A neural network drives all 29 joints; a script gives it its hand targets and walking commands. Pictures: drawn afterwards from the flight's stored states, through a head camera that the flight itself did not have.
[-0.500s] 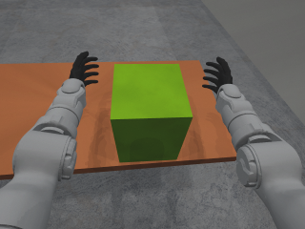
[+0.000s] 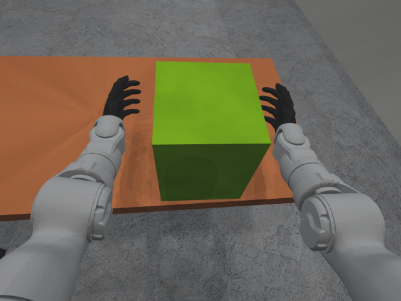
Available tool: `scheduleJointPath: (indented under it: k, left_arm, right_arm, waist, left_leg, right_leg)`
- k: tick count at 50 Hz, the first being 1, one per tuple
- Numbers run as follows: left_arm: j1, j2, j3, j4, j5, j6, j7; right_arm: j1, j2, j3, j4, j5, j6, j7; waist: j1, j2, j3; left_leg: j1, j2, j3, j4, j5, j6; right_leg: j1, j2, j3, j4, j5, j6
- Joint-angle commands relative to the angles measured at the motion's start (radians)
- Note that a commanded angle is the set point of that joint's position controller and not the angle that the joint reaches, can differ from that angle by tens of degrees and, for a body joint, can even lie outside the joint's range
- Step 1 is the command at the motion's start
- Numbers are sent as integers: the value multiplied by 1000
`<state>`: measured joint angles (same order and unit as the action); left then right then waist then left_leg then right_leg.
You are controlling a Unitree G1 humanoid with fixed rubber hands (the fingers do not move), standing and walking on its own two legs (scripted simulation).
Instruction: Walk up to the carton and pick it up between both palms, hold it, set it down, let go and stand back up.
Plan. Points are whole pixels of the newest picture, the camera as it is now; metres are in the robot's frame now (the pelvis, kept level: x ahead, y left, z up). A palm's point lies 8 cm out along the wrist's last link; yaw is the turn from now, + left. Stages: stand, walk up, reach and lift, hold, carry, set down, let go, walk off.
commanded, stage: reach and lift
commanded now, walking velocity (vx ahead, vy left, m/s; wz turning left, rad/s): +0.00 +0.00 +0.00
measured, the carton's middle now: (202, 137) +0.48 -0.02 +0.00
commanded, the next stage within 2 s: none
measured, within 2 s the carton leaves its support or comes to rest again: neither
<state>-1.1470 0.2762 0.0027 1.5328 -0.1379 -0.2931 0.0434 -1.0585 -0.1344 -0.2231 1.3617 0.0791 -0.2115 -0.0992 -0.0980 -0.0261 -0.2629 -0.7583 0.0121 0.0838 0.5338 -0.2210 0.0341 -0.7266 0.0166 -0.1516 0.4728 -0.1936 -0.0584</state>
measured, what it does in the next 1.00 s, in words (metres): stands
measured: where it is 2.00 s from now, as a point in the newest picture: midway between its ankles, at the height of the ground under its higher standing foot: outside the picture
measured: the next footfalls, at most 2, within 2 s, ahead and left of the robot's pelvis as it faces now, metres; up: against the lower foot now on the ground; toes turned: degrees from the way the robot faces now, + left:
none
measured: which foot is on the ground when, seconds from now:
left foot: down 0.00-1.00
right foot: down 0.00-1.00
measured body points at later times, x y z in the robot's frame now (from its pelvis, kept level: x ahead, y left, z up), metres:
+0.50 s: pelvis +0.00 +0.01 +0.00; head +0.09 +0.03 +0.44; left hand +0.49 +0.14 +0.07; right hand +0.46 -0.17 +0.08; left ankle -0.01 +0.09 -0.72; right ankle +0.00 -0.08 -0.72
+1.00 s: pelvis +0.02 +0.02 +0.02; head +0.11 +0.03 +0.46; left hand +0.48 +0.13 +0.07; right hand +0.44 -0.16 +0.07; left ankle -0.01 +0.09 -0.72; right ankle +0.00 -0.08 -0.72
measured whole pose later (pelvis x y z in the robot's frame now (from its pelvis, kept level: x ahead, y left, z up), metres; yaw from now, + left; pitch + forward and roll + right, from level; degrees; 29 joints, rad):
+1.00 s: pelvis +0.02 +0.02 +0.02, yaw -1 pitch +14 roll -1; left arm -0.92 -0.03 0.63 1.10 0.45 -0.20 0.06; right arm -0.82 0.15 -0.77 0.92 -0.59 -0.27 0.00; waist -0.07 0.00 -0.07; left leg -0.42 -0.02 0.12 0.35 -0.19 0.07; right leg -0.41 0.01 -0.11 0.31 -0.15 -0.02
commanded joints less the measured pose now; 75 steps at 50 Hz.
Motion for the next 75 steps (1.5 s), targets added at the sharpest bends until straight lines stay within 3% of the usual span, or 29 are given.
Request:
scheduleJointPath:
  k: [1, 3, 5, 11, 18, 23, 24, 31, 35, 39, 47, 51, 53, 56, 57, 62, 66, 72, 75]
  left_arm:
    - [-397, 53, 64, -115, 57, -34, 2]
    - [-379, 52, 100, -136, 80, -44, 7]
    - [-364, 55, 126, -140, 103, -49, 18]
    - [-370, 4, 152, -207, 138, -47, 38]
    - [-370, -25, 175, -212, 170, -31, 45]
    - [-342, -72, 222, -214, 218, -11, 41]
    - [-357, -83, 225, -219, 227, -10, 39]
    - [-334, -234, 390, -292, 438, 10, -1]
    - [-321, -488, 456, -306, 572, 17, -59]
    - [-245, -572, 485, -339, 640, 47, -84]
    - [-178, -636, 463, -411, 624, 89, -91]
    - [-151, -658, 448, -434, 628, 97, -86]
    - [-120, -663, 453, -432, 640, 103, -82]
    - [-84, -683, 436, -463, 628, 120, -82]
    - [-78, -683, 443, -453, 634, 125, -84]
    - [-71, -685, 454, -459, 649, 119, -92]
    - [-59, -704, 442, -464, 644, 128, -108]
    - [-42, -711, 429, -482, 635, 129, -117]
    - [-31, -717, 437, -480, 646, 128, -115]
  right_arm:
    - [-355, -149, 4, -128, -6, -65, -1]
    - [-356, -136, 18, -136, -12, -70, 8]
    - [-334, -137, 17, -127, -14, -68, 12]
    - [-333, -104, 1, -164, -27, -74, 26]
    - [-338, -104, -93, -201, -140, -69, 10]
    - [-311, -24, -132, -201, -191, -47, -4]
    - [-318, 5, -139, -203, -199, -44, 2]
    - [-267, 222, -312, -280, -449, -39, 73]
    - [-266, 495, -383, -334, -622, -54, 153]
    - [-192, 585, -375, -362, -702, -64, 194]
    - [-132, 636, -330, -373, -723, -76, 212]
    - [-109, 660, -310, -346, -711, -81, 217]
    - [-94, 668, -300, -344, -705, -85, 216]
    - [-69, 674, -285, -368, -690, -85, 211]
    - [-79, 667, -288, -378, -690, -86, 207]
    - [-71, 705, -262, -390, -679, -89, 197]
    - [-58, 728, -259, -414, -693, -91, 197]
    - [-29, 729, -234, -419, -674, -96, 189]
    - [-26, 735, -236, -408, -670, -101, 190]
  waist:
    - [26, 128, -647]
    - [36, 85, -615]
    - [41, 84, -604]
    - [53, 127, -616]
    - [14, 78, -621]
    - [8, 45, -543]
    - [16, 62, -529]
    - [24, 107, -510]
    - [43, 122, -433]
    - [33, 78, -360]
    - [38, 44, -296]
    - [45, 68, -277]
    - [49, 50, -272]
    - [55, 59, -267]
    - [41, 60, -258]
    - [61, 47, -263]
    - [47, 38, -279]
    - [21, 46, -247]
    - [34, 57, -242]
  left_leg:
    - [351, 17, -83, 31, 486, -96]
    - [324, 20, -90, 22, 478, -84]
    - [323, 17, -90, 14, 486, -80]
    - [381, 18, -95, 24, 497, -79]
    - [430, 21, -92, 28, 471, -81]
    - [359, 12, -93, -14, 404, -65]
    - [351, 9, -84, -22, 402, -64]
    - [382, -5, -65, -95, 316, -53]
    - [444, 4, -54, -144, 321, -48]
    - [554, 25, -42, -151, 399, -45]
    - [586, 42, -32, -151, 496, -35]
    - [651, 51, -38, -134, 581, -42]
    - [651, 55, -35, -130, 599, -41]
    - [641, 43, -31, -128, 586, -37]
    - [621, 44, -30, -134, 568, -31]
    - [551, 30, -18, -160, 513, -14]
    - [496, 20, -29, -184, 432, -2]
    - [532, 25, -42, -179, 459, -8]
    - [545, 25, -39, -178, 463, -9]
  right_leg:
    - [390, -22, 114, 46, 549, 39]
    - [433, -21, 124, 60, 562, 46]
    - [438, -24, 134, 55, 555, 44]
    - [342, -18, 130, 23, 478, 27]
    - [312, -12, 115, 1, 443, 29]
    - [405, -12, 127, 3, 464, 41]
    - [418, -18, 130, 1, 461, 39]
    - [478, -37, 112, -49, 400, 37]
    - [549, -47, 90, -80, 414, 44]
    - [576, -43, 76, -99, 456, 65]
    - [570, -31, 63, -106, 497, 72]
    - [542, -29, 61, -111, 510, 75]
    - [556, -24, 61, -108, 527, 75]
    - [556, -30, 67, -110, 541, 79]
    - [576, -30, 72, -109, 549, 79]
    - [686, -42, 82, -86, 622, 89]
    - [703, -52, 81, -82, 611, 87]
    - [690, -55, 79, -99, 624, 84]
    - [684, -53, 78, -96, 626, 83]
